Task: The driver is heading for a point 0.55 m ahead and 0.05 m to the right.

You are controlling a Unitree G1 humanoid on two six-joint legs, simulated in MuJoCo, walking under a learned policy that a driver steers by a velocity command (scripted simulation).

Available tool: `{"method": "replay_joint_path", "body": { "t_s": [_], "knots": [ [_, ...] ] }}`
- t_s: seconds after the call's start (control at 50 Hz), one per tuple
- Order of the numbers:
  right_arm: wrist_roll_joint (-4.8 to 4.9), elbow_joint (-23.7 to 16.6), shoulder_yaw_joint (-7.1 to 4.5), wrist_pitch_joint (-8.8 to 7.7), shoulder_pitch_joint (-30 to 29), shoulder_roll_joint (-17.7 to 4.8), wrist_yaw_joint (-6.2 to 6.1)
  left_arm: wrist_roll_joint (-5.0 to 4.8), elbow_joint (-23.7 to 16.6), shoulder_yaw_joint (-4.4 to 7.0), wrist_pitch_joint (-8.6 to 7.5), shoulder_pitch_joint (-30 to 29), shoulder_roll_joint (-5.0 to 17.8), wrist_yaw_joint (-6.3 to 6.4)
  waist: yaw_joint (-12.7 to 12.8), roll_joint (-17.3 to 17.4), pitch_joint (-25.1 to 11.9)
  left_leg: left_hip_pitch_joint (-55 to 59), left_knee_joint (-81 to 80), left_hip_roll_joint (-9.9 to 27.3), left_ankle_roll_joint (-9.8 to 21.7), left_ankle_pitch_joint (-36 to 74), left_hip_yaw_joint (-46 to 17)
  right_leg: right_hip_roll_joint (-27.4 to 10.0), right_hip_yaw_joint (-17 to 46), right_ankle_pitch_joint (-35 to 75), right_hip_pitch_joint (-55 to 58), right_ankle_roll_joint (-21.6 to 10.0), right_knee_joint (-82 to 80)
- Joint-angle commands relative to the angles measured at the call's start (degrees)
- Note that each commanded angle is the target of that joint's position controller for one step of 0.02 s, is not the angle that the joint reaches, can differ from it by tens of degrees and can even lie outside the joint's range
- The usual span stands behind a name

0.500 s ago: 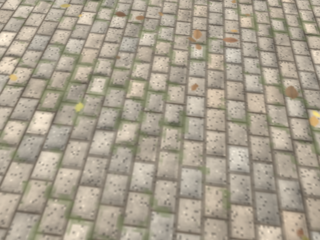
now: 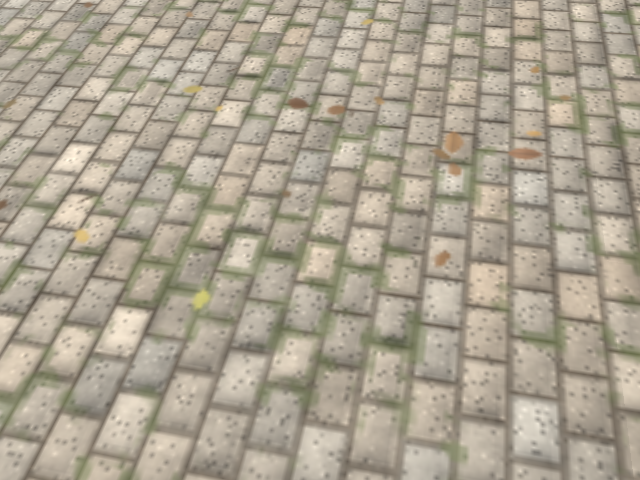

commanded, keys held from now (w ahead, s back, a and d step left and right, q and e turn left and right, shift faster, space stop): w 0.32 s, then w+e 0.32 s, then no key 0.36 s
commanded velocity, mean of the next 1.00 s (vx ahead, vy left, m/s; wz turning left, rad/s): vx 0.40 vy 0.00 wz -0.15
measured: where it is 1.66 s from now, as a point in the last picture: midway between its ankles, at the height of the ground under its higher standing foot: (344, 471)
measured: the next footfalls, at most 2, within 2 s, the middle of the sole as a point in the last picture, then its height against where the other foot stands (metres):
left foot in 0.24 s outside the picture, level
right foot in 0.78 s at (396, 459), level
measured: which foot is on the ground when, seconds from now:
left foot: up 0.00-0.22, down 0.24-0.80, up 0.82-1.00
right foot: down 0.00-0.24, up 0.26-0.76, down 0.78-1.00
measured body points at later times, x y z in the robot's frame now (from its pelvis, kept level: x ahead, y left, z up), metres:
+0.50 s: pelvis +0.25 +0.05 +0.00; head +0.27 +0.07 +0.45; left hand +0.34 +0.31 -0.14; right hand +0.27 -0.21 -0.13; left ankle +0.24 +0.11 -0.75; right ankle +0.30 -0.11 -0.67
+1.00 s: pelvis +0.47 +0.00 -0.01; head +0.50 -0.02 +0.44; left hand +0.59 +0.22 -0.15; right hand +0.46 -0.25 -0.16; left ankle +0.49 +0.15 -0.69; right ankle +0.52 -0.06 -0.75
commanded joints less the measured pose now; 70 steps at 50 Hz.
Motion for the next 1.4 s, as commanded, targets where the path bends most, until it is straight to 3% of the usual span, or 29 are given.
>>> {"method": "replay_joint_path", "body": {
  "t_s": [0.02,0.16,0.22,0.24,0.26,0.28,0.3,0.32,0.36,0.48,0.66,0.72,0.76,0.78,0.8,0.82,0.84,0.86,0.88,0.9,0.92,1.0,1.08,1.16,1.2,1.22,1.24,1.3,1.4],
  "knots": [
    [0.08,-5.72,0.32,-0.47,-8.09,-1.25,0.31,-0.35,-1.09,1.53,-0.91,2.24,7.22,0.06,0.83,-8.88,4.06,-9.38,-4.23,1.02,-1.67,4.14,2.93,-12.35,7.59,24.1,3.37,-7.29,-5.12],
    [0.73,-7.78,0.88,-0.53,-13.87,-1.88,-0.23,0.1,1.62,1.94,-0.76,3.86,9.65,0.51,0.67,-9.4,5.5,2.59,-21.17,-1.21,2.13,6.92,4.83,-15.2,5.57,33.17,3.97,-6.06,-2.43],
    [0.21,-2.3,-0.67,-1.44,2.12,-4.52,-1.62,0.09,2.15,1.93,-0.17,2.06,10.24,0.71,-6.78,-6.92,-3.19,23.31,-27.35,-4.98,5.76,6.03,5.84,-12.57,1.81,47.44,2.94,-3.63,17.57],
    [-1.04,-0.31,-1.72,-2.02,11.25,-8.02,-2.31,-0.18,1.02,1.33,-0.09,2.3,8.68,0.64,-9.98,-3.04,-9.29,37.34,-28.43,3.93,8.22,0.52,-3.48,-10.16,0.15,32.2,-7.22,-2.81,32.4],
    [-1.83,0.07,-3.15,-1.98,14.83,-14.27,-2.51,-1.84,-0.53,-0.15,0.07,8.87,1.69,0.2,-6.94,11.45,-16.77,51.48,-33.87,21.53,15.04,-7.29,-31.85,-0.14,-2.93,-7.63,-26.2,-0.32,54.24],
    [1.0,-0.07,-2.93,-1.27,11.78,-11.92,-2.09,-0.12,0.41,1.52,0.34,6.2,8.27,0.52,-7.12,5.85,-15.35,46.71,-39.9,21.29,15.86,-10.19,-40.48,0.12,4.26,-15.33,-31.12,-1.41,60.01],
    [1.51,-0.66,-2.01,-1.19,5.44,-8.72,-2.02,0.11,-0.94,1.87,0.29,1.54,8.64,0.3,-4.36,2.65,-5.52,38.57,-40.28,18.85,14.24,-11.03,-30.36,-3.44,4.7,-10.48,-33.6,-2.05,60.21],
    [1.37,-0.91,-1.09,-1.63,2.23,-5.27,-1.77,0.14,-1.34,1.43,-0.07,-1.18,7.45,-0.08,-3.42,-0.12,-1.03,31.36,-42.46,16.02,12.91,-5.8,-23.88,-5.49,4.37,-6.5,-32.38,-2.13,56.88],
    [1.3,0.05,-0.25,-2.59,0.52,-2.61,-2.17,0.92,-0.16,1.23,1.13,0.04,5.78,-0.59,-0.35,0.94,1.89,23.55,-45.31,11.66,9.29,2.01,-13.8,-7.52,4.29,-4.07,-27.06,-1.45,51.81],
    [1.48,3.18,-0.38,-4.63,5.9,-3.37,-2.43,0.86,-1.42,1.38,3.31,-6.81,4.6,-1.83,-0.41,-0.23,4.94,24.48,-50.04,10.5,7.82,9.59,-2.62,-7.93,4.47,4.97,-34.46,0.22,46.5],
    [1.56,7.29,0.49,-4.33,13.01,-2.63,-3.76,1.18,-7.21,-0.34,2.63,-22.81,1.99,-2.77,-3.93,-0.92,7.85,33.4,-45.74,10.09,5.14,33.05,9.11,-5.37,-4.41,14.28,-34.74,-0.78,23.96],
    [1.45,8.77,0.54,-3.54,13.59,-3.88,-4.49,1.86,-5.81,-0.29,1.97,-18.08,2.23,-2.04,-1.76,1.65,4.71,37.03,-35.55,10.43,4.42,58.64,10.38,-0.26,-7.46,8.29,-26.51,-3.07,20.44],
    [1.61,8.79,0.37,-2.95,11.77,-5.01,-4.77,2.33,-1.99,0.71,0.92,-6.89,4.61,-1.24,2.84,2.89,-1.15,36.32,-21.27,9.95,4.08,60.57,10.14,2.27,-6.0,8.93,-14.63,-5.55,15.63],
    [2.46,8.29,0.5,-2.87,10.33,-5.02,-4.58,3.22,-0.06,1.41,0.12,-1.02,6.5,-0.8,6.33,1.15,-4.41,30.16,-10.23,8.14,3.03,48.77,11.3,-0.52,-3.18,20.84,-3.85,-7.15,9.68],
    [3.01,5.84,1.48,-3.13,12.14,-1.03,-4.29,3.87,0.93,2.81,-0.08,4.02,12.5,-0.16,6.11,-8.54,-12.61,15.61,9.4,2.83,1.49,9.2,12.27,-16.79,10.93,55.26,14.09,-12.02,18.01],
    [5.51,6.95,1.82,-2.47,19.94,0.99,-3.93,0.86,1.24,3.2,0.44,4.49,13.78,-0.03,2.93,-13.38,-25.1,4.34,25.17,-4.77,0.18,-25.28,3.65,-29.9,28.6,76.52,26.93,-23.02,18.21],
    [3.95,7.21,0.77,-1.66,15.05,-2.64,-4.04,-1.01,-0.05,2.97,1.25,1.27,12.03,0.27,3.44,-3.76,-21.7,4.65,24.08,-2.18,-0.1,-19.12,-2.92,-26.24,22.0,67.42,18.06,-21.14,13.95],
    [3.18,5.71,1.04,-1.61,10.15,-1.26,-3.85,-1.11,-0.54,2.03,1.5,-5.04,9.14,0.57,2.0,-5.87,-11.24,2.01,20.65,-0.56,-0.16,-16.06,-2.45,-23.44,17.01,56.2,8.97,-18.78,9.51],
    [2.08,5.88,0.98,-1.35,8.46,-0.85,-3.86,-0.94,-0.48,0.97,1.68,-8.27,5.68,0.8,0.06,-3.51,-3.81,3.13,15.5,1.06,-0.48,-13.7,-1.94,-20.3,13.26,49.0,0.3,-15.38,5.76],
    [0.93,6.11,0.81,-0.41,8.47,-0.7,-3.8,-1.05,-0.42,0.37,1.66,-10.11,4.21,1.14,-1.65,-3.66,-0.89,6.38,11.22,1.93,-0.9,-11.76,-1.93,-17.8,9.98,45.48,-5.72,-13.07,3.53],
    [0.27,7.16,1.0,0.68,10.82,0.61,-3.65,-0.69,-0.16,0.04,1.61,-10.82,3.8,1.28,-3.0,-4.08,-0.79,11.31,8.87,1.58,-1.33,-9.97,-1.1,-16.18,7.19,44.48,-10.44,-11.89,2.46],
    [1.01,8.7,1.26,2.45,12.37,2.69,-3.71,0.68,1.02,-0.18,0.59,-11.19,5.32,0.75,-4.8,-6.61,-3.13,16.34,-1.62,0.55,-2.09,-6.19,0.21,-13.31,2.51,41.85,-13.79,-10.56,1.96],
    [1.1,8.58,1.22,3.33,6.97,1.56,-4.51,0.92,2.69,-0.28,1.66,-9.29,5.63,0.81,-2.13,-9.53,-2.08,17.33,-11.83,0.78,-2.09,-3.91,0.86,-12.94,4.82,17.88,-14.14,-9.19,-0.41],
    [1.18,9.9,1.74,2.82,6.26,2.58,-4.88,0.44,3.74,-0.47,2.99,-10.02,5.2,1.39,-2.37,-7.7,1.05,21.63,-24.11,0.25,-1.32,-1.61,1.47,-13.1,8.25,0.72,-16.08,-7.78,0.32],
    [0.49,10.97,1.95,1.6,8.1,1.23,-5.17,0.22,4.4,-0.86,3.08,-8.68,3.73,1.59,-2.43,-3.53,2.04,27.18,-34.17,4.51,-0.51,6.85,-3.46,-10.92,8.27,-0.61,-17.93,-3.61,3.25],
    [0.69,10.88,1.54,0.97,6.58,-2.01,-5.25,-0.25,4.85,-0.82,3.08,-4.54,2.37,1.37,1.43,1.71,2.75,25.42,-34.7,8.44,1.0,10.83,-8.4,-6.49,5.28,-0.95,-17.22,-1.84,4.71],
    [1.78,11.51,1.82,0.82,4.7,-0.49,-4.79,-0.52,6.3,-1.11,3.47,-3.84,1.3,1.39,1.54,4.58,3.36,17.87,-36.6,8.36,1.84,5.35,-8.83,-4.47,3.18,0.06,-10.27,-0.88,4.08],
    [1.98,12.18,2.32,0.33,4.15,1.41,-4.6,-0.22,7.43,-0.51,3.72,-5.61,3.74,1.72,0.48,2.14,3.45,16.55,-37.95,4.67,-0.09,3.31,-5.56,-6.55,4.53,5.85,-4.47,-0.8,4.84],
    [1.96,13.86,2.47,0.46,5.92,2.27,-4.9,-0.27,9.59,-1.06,3.54,-5.59,2.07,2.11,-0.42,-1.83,3.41,21.19,-37.09,4.47,0.69,7.32,-4.92,-7.12,4.51,6.39,-6.47,-0.1,3.83]
  ]
}}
